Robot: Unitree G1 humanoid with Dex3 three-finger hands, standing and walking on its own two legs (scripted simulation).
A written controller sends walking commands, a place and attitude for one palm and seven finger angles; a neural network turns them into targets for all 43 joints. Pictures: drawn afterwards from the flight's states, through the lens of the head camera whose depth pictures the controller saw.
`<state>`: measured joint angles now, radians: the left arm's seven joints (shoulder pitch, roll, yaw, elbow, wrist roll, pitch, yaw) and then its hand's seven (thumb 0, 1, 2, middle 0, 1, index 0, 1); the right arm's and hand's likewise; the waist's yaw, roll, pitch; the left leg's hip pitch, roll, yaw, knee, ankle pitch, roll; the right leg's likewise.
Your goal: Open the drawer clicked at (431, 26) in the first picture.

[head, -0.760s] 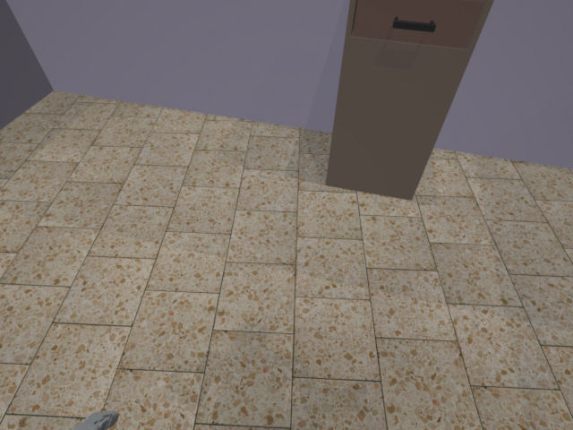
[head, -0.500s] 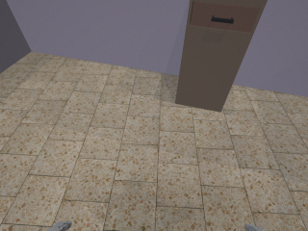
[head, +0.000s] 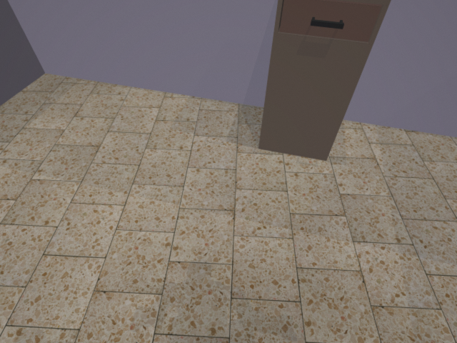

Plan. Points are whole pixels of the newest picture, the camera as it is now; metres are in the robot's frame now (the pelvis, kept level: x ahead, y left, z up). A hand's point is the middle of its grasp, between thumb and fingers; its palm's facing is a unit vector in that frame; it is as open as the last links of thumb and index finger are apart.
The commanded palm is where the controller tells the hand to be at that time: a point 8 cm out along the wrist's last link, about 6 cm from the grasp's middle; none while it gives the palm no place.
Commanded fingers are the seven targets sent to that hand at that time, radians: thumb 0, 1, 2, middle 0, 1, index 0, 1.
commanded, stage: stand and wait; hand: left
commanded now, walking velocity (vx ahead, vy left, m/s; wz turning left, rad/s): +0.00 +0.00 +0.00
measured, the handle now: (327, 22) +1.31 -0.34 +0.04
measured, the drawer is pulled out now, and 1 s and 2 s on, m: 0.00 0.00 0.00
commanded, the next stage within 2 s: look at it before walking up in 0.06 s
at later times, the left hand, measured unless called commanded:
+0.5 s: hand out of the picture +0.07 +0.24 -0.16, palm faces -0.05 -0.94 -0.33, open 7.4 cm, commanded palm none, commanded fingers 0.00 0.90 0.90 -0.20 -0.30 -0.20 -0.30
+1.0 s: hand out of the picture +0.07 +0.23 -0.17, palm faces -0.10 -0.95 -0.31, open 7.4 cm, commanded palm none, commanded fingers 0.00 0.90 0.90 -0.20 -0.30 -0.20 -0.30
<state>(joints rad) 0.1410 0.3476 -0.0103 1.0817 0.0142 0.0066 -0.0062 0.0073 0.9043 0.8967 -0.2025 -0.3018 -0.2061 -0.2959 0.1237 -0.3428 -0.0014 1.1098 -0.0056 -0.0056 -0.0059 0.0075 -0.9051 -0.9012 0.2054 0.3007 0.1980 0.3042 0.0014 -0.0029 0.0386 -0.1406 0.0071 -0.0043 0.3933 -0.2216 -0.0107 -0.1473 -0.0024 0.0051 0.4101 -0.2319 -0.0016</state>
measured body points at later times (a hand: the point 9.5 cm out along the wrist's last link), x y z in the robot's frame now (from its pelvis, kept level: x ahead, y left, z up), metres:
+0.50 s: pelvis -0.01 +0.00 +0.00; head +0.00 +0.00 +0.45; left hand +0.07 +0.29 -0.13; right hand +0.07 -0.30 -0.13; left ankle +0.00 +0.13 -0.74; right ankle -0.01 -0.12 -0.74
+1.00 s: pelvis -0.01 +0.00 -0.01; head +0.01 +0.00 +0.44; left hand +0.07 +0.28 -0.15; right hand +0.07 -0.28 -0.14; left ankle +0.00 +0.13 -0.74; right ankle +0.00 -0.12 -0.74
